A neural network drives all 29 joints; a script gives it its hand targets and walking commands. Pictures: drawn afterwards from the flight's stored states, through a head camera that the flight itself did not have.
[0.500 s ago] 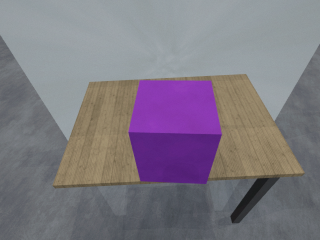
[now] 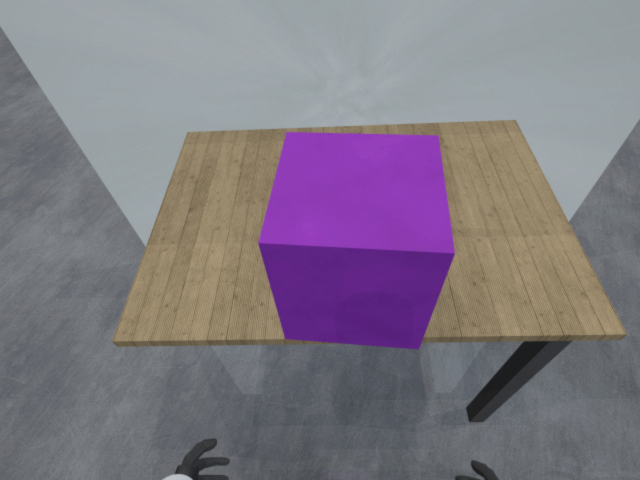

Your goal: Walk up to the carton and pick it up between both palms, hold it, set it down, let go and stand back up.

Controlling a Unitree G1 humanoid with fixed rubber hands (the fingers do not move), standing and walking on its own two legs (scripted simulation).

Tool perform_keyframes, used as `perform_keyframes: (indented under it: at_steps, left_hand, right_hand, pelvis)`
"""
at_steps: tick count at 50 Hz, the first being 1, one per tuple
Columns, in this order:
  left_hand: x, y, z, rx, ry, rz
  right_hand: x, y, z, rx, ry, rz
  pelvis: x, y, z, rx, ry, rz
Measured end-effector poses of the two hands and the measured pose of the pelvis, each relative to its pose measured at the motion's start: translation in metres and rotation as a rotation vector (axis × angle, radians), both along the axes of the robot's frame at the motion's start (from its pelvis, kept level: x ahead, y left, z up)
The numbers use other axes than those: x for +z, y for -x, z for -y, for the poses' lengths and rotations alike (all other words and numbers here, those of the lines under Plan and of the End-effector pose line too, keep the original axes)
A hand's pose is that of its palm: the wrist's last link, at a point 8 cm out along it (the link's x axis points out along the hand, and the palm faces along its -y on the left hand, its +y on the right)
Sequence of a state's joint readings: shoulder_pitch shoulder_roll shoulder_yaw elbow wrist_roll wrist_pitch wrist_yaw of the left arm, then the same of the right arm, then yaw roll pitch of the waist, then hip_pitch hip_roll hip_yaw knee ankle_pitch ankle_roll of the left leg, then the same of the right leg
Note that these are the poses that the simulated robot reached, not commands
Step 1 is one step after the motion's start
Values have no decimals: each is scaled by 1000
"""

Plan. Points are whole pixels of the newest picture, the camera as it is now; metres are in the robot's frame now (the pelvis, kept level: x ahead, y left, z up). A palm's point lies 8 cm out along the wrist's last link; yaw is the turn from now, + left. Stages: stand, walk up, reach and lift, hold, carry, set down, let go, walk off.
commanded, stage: reach and lift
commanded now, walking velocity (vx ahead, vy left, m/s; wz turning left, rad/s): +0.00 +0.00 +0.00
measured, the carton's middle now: (355, 245) +0.45 +0.00 +0.01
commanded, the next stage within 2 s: none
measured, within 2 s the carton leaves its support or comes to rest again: neither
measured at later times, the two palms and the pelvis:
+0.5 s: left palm out of the picture +0.12 +0.23 -0.08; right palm out of the picture +0.10 -0.19 -0.10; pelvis -0.04 -0.01 +0.00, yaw +0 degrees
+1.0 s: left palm out of the picture +0.15 +0.23 -0.06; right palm out of the picture +0.14 -0.17 -0.09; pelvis -0.05 -0.01 +0.00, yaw +8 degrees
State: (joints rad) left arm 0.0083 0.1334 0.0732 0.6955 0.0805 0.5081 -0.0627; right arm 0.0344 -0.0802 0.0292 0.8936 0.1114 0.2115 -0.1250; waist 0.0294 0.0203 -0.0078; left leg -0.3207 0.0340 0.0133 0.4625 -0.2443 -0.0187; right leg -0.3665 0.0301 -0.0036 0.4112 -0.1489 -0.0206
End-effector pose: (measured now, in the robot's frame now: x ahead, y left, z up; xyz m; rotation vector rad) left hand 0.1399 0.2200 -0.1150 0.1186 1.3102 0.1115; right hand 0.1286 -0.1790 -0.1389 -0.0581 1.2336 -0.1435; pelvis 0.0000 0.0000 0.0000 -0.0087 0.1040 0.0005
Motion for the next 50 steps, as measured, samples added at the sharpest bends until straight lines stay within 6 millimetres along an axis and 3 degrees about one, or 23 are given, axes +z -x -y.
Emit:
perform_keyframes:
  at_steps: [4, 7, 12, 15, 18, 26, 30, 37, 44, 47, 50]
  left_hand:
    - [1, 11, -6, 2, -25, 56]
    - [2, -1, -2, -15, -17, 98]
    - [19, -44, 9, -34, -5, 233]
    - [31, -56, 13, -48, -3, 278]
    - [37, -46, 12, -68, -9, 273]
    - [33, 28, -9, -22, -23, 257]
    - [29, 48, -10, 23, -33, 313]
    - [36, 33, 12, 35, -22, 470]
    - [49, -4, 1, -67, -7, 514]
    - [61, -13, -7, -16, -29, 565]
    - [59, -8, -7, -18, -27, 521]
  right_hand:
    - [11, -14, 27, 45, 59, 119]
    - [21, -24, 40, 35, 85, 163]
    - [31, -28, 32, 31, 47, 166]
    - [36, -22, 22, 18, 21, 176]
    - [40, -10, 15, -11, 13, 210]
    - [40, 37, 6, -17, 17, 279]
    - [40, 44, 10, 25, 29, 314]
    - [47, 12, 28, 115, 64, 405]
    - [83, -28, 0, 39, 29, 534]
    - [70, -23, -8, 52, 9, 445]
    - [54, -9, -6, 62, 8, 359]
  pelvis:
    - [-1, 13, 5, 19, -9, 3]
    - [-3, 23, 11, 33, -17, -9]
    - [-5, 36, 19, 41, -26, -21]
    - [-3, 40, 20, 37, -25, -9]
    - [1, 39, 18, 25, -24, 17]
    - [3, 40, 8, 0, -26, 97]
    - [0, 43, 8, 38, -29, 119]
    - [-6, 47, 18, 183, -41, 111]
    - [-7, 48, 18, 130, -30, 46]
    - [-4, 49, 14, 147, -17, 53]
    - [-1, 48, 9, 147, -14, 53]
